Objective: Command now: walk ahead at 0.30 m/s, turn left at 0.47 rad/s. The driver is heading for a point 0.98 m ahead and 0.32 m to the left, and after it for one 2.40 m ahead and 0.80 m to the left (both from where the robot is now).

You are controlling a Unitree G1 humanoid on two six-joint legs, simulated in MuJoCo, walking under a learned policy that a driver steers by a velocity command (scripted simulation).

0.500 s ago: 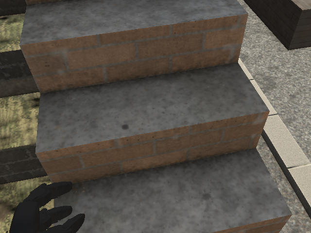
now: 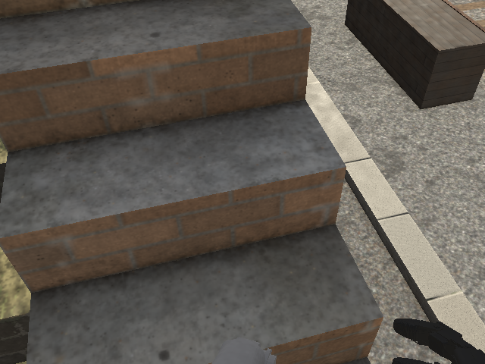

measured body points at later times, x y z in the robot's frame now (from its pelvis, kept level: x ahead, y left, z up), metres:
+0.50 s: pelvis +0.13 +0.02 +0.14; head +0.10 +0.01 +0.59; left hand +0.22 +0.30 +0.07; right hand +0.39 -0.10 +0.07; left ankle +0.13 +0.08 -0.54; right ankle +0.18 -0.09 -0.39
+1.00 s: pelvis +0.18 +0.05 +0.17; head +0.18 +0.04 +0.62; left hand +0.19 +0.31 +0.08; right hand +0.49 +0.04 +0.14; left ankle +0.16 +0.19 -0.50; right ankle +0.27 -0.05 -0.54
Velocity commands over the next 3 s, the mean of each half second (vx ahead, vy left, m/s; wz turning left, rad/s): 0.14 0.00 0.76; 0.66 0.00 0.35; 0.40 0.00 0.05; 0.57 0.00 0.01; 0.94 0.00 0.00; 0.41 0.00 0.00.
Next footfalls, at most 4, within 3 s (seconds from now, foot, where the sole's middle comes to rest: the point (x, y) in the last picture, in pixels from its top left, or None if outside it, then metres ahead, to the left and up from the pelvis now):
0.12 left None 0.17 0.09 -0.58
0.60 right None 0.30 -0.03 -0.58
1.04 left None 0.22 0.22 -0.58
1.58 right None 0.35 -0.06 -0.58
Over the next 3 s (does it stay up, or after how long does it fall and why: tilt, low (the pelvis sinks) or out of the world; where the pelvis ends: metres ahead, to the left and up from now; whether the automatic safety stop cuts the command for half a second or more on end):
stays up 0.65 0.09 0.45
